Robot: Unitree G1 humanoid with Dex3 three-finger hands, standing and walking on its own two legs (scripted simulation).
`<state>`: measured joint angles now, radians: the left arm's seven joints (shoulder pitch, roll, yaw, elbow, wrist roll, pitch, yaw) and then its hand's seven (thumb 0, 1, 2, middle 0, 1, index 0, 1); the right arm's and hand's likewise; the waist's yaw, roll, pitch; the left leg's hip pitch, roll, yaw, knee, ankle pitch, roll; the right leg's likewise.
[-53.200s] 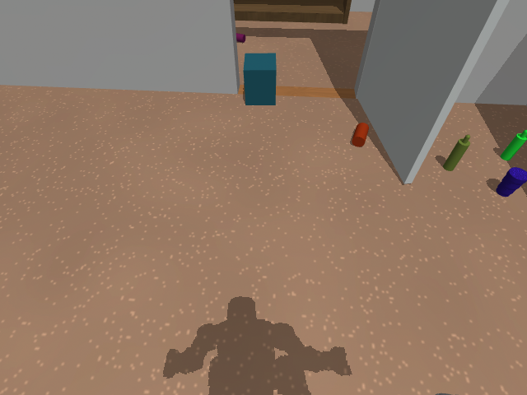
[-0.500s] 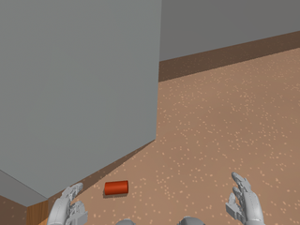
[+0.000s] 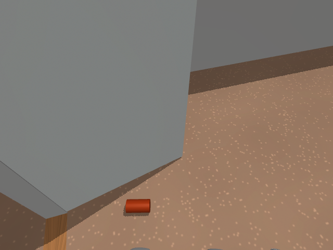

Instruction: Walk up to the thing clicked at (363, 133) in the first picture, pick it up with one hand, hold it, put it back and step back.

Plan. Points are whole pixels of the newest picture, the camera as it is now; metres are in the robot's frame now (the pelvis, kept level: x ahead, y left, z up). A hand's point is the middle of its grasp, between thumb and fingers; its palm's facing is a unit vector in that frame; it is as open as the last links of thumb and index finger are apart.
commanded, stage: stand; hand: left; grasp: from above
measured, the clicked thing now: (138, 205) +0.43 +0.20 -0.72
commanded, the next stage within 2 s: none
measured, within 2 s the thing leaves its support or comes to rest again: neither
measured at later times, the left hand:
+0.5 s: hand out of the picture +0.03 +0.23 -0.14, palm faces +0.04 -0.94 -0.34, open 7.4 cm
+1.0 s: hand out of the picture +0.06 +0.23 -0.14, palm faces +0.02 -0.94 -0.33, open 7.4 cm
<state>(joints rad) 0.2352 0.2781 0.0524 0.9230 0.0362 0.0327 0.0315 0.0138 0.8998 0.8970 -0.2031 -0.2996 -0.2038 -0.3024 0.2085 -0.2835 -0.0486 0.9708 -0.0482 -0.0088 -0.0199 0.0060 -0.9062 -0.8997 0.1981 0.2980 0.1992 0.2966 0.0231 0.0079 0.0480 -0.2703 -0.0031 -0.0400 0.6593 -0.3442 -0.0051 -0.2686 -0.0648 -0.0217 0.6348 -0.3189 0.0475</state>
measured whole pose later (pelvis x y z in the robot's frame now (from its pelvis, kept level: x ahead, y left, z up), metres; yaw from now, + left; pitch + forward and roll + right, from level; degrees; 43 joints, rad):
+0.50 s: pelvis -0.02 -0.01 +0.02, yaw +0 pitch -6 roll +0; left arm 0.18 0.30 0.04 1.12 0.03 0.01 0.02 0.01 0.90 0.90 -0.20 -0.30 -0.20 -0.30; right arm 0.18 -0.30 -0.04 1.10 -0.03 0.01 -0.01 0.00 -0.91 -0.90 0.20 0.30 0.20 0.30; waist 0.01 0.02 0.07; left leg -0.13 0.02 -0.05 0.43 -0.20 -0.03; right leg -0.13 -0.05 -0.04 0.41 -0.19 0.03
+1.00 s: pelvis +0.00 -0.01 +0.02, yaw +0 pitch -4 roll +0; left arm 0.12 0.30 0.03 1.14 0.02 0.00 0.01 0.01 0.90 0.90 -0.20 -0.30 -0.21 -0.30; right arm 0.16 -0.31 -0.02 1.12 -0.02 0.00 -0.01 0.00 -0.91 -0.90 0.20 0.30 0.20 0.30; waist 0.00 0.02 0.07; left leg -0.11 0.02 -0.05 0.38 -0.20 -0.03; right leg -0.11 -0.05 -0.04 0.37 -0.18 0.03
